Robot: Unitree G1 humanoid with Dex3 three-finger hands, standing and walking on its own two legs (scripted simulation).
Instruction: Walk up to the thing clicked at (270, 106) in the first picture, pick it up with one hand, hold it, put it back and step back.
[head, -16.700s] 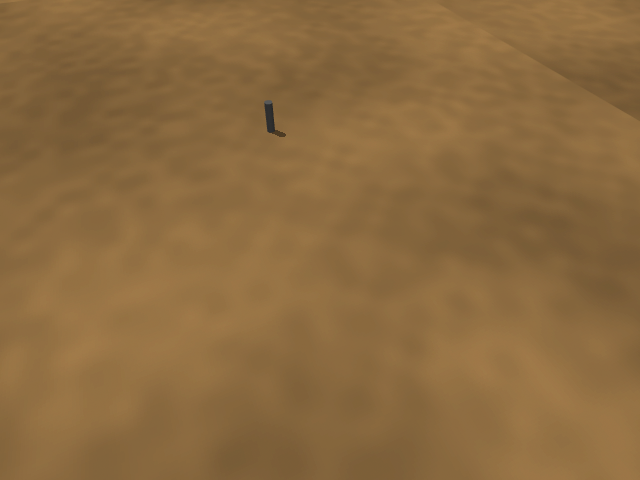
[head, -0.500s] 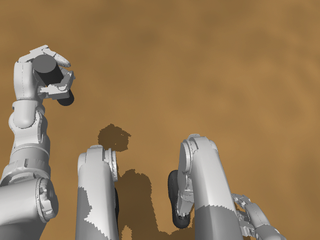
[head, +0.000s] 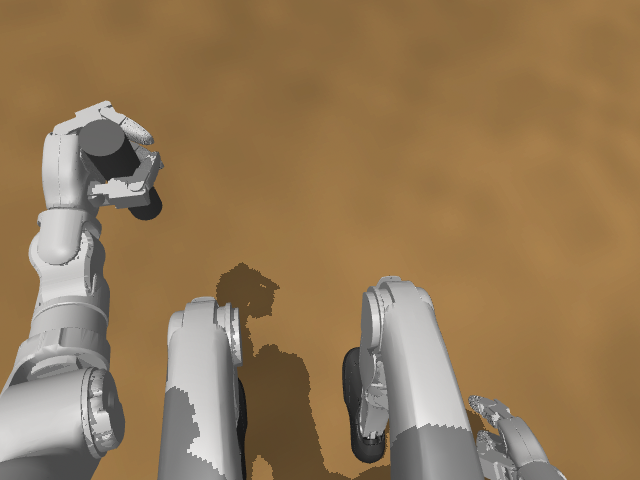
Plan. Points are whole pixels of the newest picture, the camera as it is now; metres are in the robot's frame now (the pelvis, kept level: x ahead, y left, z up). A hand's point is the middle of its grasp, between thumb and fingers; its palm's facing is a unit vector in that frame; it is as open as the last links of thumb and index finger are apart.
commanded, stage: lift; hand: left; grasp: from the side
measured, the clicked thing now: (127, 177) +0.47 +0.21 -0.05
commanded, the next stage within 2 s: hold in 1.74 s
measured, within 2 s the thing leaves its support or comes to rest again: neither
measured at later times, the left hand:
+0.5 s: hand (71, 134) +0.42 +0.19 +0.12, palm faces +0.03 -1.00 -0.05, open 5.4 cm
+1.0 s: hand out of the picture +0.40 +0.19 +0.28, palm faces +0.04 -1.00 -0.03, open 5.4 cm
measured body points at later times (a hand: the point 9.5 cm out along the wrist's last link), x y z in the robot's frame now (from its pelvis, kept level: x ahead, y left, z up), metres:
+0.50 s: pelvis +0.02 +0.00 +0.11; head +0.18 +0.02 +0.53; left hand +0.42 +0.24 +0.12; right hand +0.18 -0.26 -0.01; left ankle +0.08 +0.12 -0.36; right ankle +0.11 -0.14 -0.36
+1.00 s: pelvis +0.05 +0.00 +0.25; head +0.15 +0.02 +0.69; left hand +0.39 +0.24 +0.28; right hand +0.21 -0.25 +0.15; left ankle +0.08 +0.12 -0.36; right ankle +0.11 -0.14 -0.36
